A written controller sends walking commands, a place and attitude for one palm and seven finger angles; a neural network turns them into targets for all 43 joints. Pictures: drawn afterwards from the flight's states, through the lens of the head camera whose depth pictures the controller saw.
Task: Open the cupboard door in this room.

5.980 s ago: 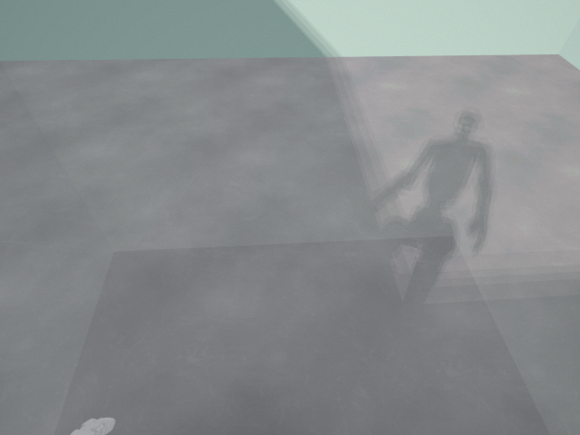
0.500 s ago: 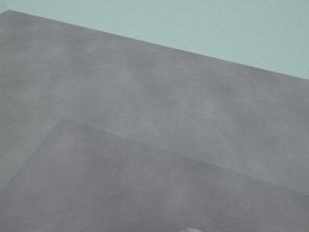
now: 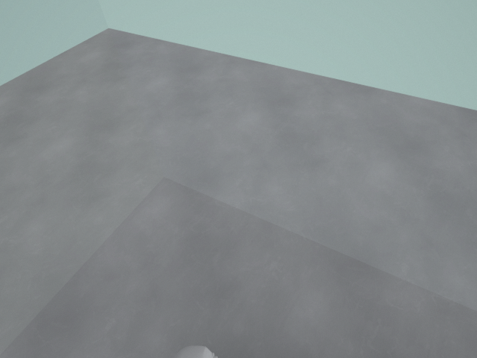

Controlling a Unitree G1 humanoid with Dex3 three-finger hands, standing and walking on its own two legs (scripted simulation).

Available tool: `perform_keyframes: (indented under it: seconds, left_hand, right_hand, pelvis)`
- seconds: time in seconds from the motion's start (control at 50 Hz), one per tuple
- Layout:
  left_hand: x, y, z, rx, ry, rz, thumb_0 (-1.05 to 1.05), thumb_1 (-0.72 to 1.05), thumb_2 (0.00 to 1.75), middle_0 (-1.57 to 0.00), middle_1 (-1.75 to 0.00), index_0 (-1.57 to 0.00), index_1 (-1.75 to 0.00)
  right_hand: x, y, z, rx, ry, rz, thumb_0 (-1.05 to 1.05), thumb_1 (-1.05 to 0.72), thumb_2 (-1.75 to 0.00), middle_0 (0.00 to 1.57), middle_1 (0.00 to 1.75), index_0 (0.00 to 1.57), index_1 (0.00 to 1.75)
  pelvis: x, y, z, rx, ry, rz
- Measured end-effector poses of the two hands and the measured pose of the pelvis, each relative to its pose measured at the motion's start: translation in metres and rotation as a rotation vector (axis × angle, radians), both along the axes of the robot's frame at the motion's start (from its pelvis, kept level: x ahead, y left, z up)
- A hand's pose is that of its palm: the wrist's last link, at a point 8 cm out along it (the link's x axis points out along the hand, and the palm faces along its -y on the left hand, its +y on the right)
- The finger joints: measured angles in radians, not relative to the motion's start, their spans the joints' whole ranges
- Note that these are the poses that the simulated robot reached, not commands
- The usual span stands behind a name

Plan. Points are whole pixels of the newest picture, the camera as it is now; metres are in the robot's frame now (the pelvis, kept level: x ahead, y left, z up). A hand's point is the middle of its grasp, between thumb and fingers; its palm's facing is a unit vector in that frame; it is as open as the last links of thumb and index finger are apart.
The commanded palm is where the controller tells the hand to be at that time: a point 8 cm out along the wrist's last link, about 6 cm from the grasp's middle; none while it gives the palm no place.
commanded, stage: turn or walk to find it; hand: left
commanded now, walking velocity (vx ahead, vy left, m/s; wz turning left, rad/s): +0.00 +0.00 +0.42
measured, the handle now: out of the picture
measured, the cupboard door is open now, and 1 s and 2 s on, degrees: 0 0 0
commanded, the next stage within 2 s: none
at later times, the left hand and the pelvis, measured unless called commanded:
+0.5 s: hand out of the picture +0.01 +0.26 -0.16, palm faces +0.23 -0.94 -0.26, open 7.4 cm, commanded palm none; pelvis -0.03 +0.04 +0.00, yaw +11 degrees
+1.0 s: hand out of the picture -0.10 +0.22 -0.18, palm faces +0.46 -0.86 -0.24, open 7.4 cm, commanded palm none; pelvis -0.05 +0.02 -0.01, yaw +26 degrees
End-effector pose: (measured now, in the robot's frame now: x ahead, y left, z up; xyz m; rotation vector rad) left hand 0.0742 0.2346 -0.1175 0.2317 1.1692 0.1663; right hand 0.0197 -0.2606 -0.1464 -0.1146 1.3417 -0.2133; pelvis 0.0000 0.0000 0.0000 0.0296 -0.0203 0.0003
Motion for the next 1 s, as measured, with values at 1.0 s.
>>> perform_keyframes:
  seconds: [1.0]
  left_hand:
    - [-0.198, 0.023, -0.025, -0.049, 0.086, 0.504, 0.0, 0.9, 0.9, -0.21, -0.3, -0.21, -0.3]
  right_hand:
    - [0.087, 0.07, 0.005, -0.034, -0.04, 0.519, 0.0, -0.91, -0.9, 0.2, 0.3, 0.2, 0.3]
  pelvis:
    - [-0.053, 0.02, -0.009, -0.017, 0.009, 0.455]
